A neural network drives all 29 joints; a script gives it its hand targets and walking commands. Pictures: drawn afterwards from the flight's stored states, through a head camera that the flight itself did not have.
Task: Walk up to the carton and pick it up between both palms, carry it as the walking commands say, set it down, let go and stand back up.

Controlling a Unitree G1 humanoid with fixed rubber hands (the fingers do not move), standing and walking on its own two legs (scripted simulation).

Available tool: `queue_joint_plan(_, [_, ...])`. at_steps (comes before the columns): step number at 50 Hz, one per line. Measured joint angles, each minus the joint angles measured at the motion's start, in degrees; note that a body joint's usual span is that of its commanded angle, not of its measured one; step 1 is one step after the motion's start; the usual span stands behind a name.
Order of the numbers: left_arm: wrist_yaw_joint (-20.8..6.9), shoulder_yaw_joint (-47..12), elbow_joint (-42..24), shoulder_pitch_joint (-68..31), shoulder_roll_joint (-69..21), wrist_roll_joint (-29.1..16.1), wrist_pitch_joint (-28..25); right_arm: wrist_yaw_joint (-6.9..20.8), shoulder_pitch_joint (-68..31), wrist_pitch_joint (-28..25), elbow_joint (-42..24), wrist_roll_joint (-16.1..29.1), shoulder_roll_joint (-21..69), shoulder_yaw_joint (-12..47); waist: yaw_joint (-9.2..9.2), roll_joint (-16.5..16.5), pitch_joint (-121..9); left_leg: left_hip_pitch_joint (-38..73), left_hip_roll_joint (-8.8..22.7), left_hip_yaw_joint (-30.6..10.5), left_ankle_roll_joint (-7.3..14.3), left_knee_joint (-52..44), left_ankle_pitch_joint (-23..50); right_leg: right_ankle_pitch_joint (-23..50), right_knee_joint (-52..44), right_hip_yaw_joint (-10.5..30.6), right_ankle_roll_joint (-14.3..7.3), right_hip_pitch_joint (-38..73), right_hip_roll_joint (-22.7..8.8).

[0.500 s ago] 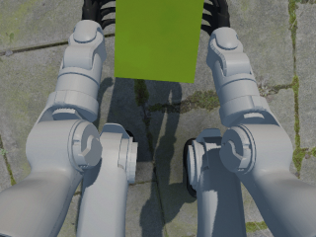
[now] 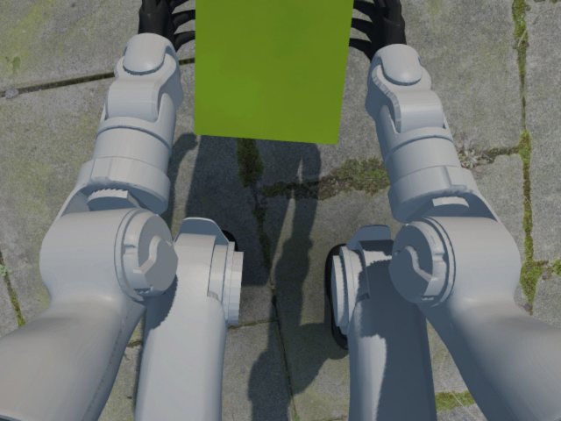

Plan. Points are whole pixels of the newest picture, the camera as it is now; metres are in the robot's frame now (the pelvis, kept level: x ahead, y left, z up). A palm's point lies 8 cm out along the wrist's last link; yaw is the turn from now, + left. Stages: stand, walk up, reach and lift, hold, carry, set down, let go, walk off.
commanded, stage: set down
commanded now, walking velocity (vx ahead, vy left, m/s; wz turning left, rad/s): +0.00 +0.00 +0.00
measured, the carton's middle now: (269, 74) +0.51 +0.04 -0.24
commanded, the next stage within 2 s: let go in 1.94 s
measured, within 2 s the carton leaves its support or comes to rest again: rests again in 0.36 s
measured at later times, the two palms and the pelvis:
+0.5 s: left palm (142, 63) +0.50 +0.19 -0.18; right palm (407, 59) +0.52 -0.13 -0.18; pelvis -0.01 +0.00 +0.01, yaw +0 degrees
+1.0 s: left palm (89, 20) +0.51 +0.19 -0.08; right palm (450, 13) +0.53 -0.13 -0.08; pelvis -0.01 +0.01 +0.06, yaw +0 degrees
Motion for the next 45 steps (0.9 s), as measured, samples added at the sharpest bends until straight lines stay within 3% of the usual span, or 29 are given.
queue_joint_plan(16, [0.56, -0.34, 3.09, -0.18, 1.08, -1.81, -4.68, -0.19, -0.75, -4.32, 2.99, 1.59, -1.56, 3.65, 0.1, 0.5, 1.7, 0.76, -0.18, -0.03, -0.21, -0.13, 0.35, 0.24, -0.14, 0.07, 0.33, 0.86, -0.05])
queue_joint_plan(22, [2.65, -6.11, 5.15, 0.84, 4.51, -9.53, -7.77, -2.37, -0.17, -6.55, 4.45, 10.34, -6.67, 11.37, -0.14, 0.68, 4.26, 1.77, -0.21, 0.32, 0.05, -1.16, 0.92, 0.69, -1.02, 0.44, 0.48, 1.88, -0.16])
queue_joint_plan(26, [3.27, -9.55, 5.43, 1.78, 6.64, -13.82, -8.84, -2.39, -0.18, -6.77, 4.85, 16.37, -10.25, 16.09, -0.46, 0.23, 5.24, 2.16, -0.04, 0.49, 0.29, -1.13, 0.89, 0.74, -1.03, 0.59, 0.6, 2.23, -0.03])
queue_joint_plan(30, [3.56, -11.64, 5.29, 2.22, 7.63, -15.71, -9.2, -1.99, -0.41, -6.63, 5.2, 19.33, -11.77, 18.38, -0.36, -0.3, 4.75, 1.99, 0.18, 0.54, 0.41, -0.69, 0.67, 0.68, -0.72, 0.61, 0.69, 2.01, 0.19])
queue_joint_plan(37, [4.18, -13.31, 1.16, 3.4, 7.49, -16.84, -8.22, -2.36, 0.78, -5.83, 1.66, 18.73, -10.78, 17.4, -0.19, -0.17, 1.88, 1.2, -0.11, 0.54, 0.54, -1.65, 1.24, 0.96, -1.65, 0.63, 0.73, 1.48, -0.22])
queue_joint_plan(45, [5.11, -12.07, -5.31, 6.53, 5.34, -14.64, -5.27, -3.27, 4.76, -3.48, -3.82, 15.68, -8.67, 13.54, -0.27, -0.19, -1.86, 4.17, -0.51, 0.11, 0.78, -6.83, 2.11, 1.55, -7.01, 0.29, 0.29, 4.83, -1.23])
